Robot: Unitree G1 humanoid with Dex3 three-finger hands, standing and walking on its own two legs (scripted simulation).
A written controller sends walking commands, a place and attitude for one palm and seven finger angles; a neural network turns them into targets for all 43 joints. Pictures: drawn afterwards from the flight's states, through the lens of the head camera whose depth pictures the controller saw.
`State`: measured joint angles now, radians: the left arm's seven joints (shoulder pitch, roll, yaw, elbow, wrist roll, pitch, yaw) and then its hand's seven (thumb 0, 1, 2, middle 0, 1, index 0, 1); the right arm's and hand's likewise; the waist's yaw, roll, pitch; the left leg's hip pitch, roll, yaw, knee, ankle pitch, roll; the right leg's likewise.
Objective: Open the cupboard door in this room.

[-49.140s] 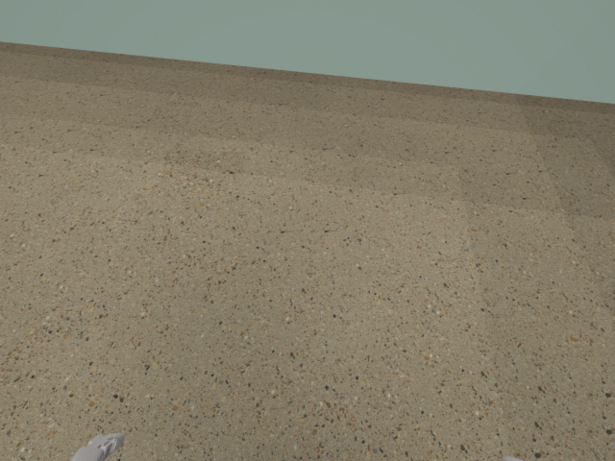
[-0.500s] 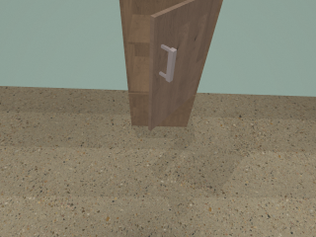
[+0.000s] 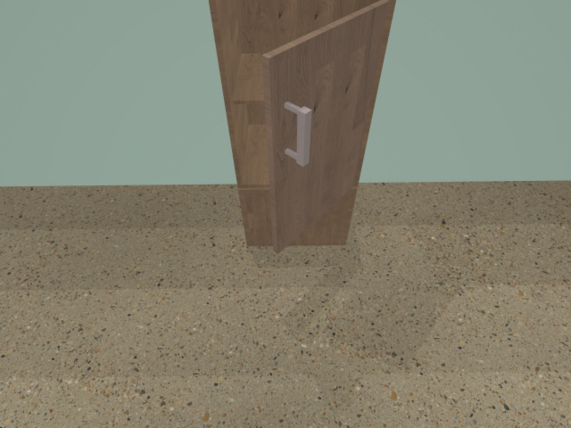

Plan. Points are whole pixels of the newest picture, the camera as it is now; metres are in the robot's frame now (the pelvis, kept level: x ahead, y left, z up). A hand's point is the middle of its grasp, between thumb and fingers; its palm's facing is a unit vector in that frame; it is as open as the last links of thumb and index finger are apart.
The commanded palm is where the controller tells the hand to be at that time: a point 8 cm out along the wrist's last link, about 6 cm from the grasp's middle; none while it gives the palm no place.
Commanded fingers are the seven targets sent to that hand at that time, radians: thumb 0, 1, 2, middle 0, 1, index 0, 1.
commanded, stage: let the arm hang, fingers relaxed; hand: left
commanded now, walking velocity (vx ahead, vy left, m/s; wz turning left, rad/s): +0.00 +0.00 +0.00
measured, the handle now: (296, 134) +0.67 +0.01 +0.04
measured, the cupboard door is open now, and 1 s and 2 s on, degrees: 47 47 47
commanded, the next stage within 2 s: look to check the result in 0.26 s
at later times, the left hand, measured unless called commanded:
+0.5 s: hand out of the picture +0.00 +0.17 -0.17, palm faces +0.06 -0.98 -0.19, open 7.4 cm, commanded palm none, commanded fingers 0.00 0.90 0.90 -0.20 -0.30 -0.20 -0.30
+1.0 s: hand out of the picture +0.03 +0.16 -0.17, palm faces +0.06 -0.98 -0.19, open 7.4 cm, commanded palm none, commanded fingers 0.00 0.90 0.90 -0.20 -0.30 -0.20 -0.30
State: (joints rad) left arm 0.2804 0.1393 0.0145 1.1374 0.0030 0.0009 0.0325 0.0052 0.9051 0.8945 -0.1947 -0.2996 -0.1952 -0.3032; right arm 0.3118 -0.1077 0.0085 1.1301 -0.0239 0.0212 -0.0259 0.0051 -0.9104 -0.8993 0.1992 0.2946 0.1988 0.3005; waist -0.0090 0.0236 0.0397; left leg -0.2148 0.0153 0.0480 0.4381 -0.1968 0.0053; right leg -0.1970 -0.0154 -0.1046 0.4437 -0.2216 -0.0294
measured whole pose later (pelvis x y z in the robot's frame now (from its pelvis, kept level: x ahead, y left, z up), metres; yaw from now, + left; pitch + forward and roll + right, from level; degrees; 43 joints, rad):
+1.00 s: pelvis +0.03 -0.01 +0.00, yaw +1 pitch -1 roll +0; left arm 0.26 0.14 0.02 1.15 0.00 -0.02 0.03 0.00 0.90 0.89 -0.20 -0.30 -0.20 -0.30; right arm 0.27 -0.14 0.01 1.15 -0.02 0.00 -0.04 0.01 -0.91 -0.90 0.20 0.29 0.20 0.30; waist 0.00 0.01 0.05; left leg -0.14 0.02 0.03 0.38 -0.22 -0.01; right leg -0.12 -0.01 -0.12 0.38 -0.25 -0.03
